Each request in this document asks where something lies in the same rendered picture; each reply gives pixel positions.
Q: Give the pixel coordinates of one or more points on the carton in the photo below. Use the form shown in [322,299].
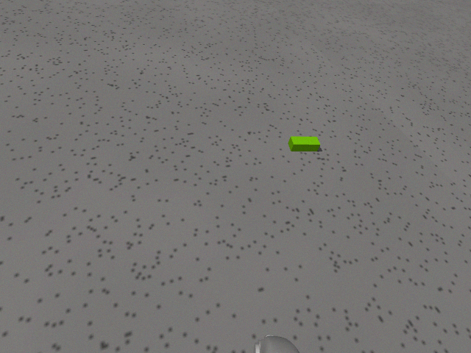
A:
[303,143]

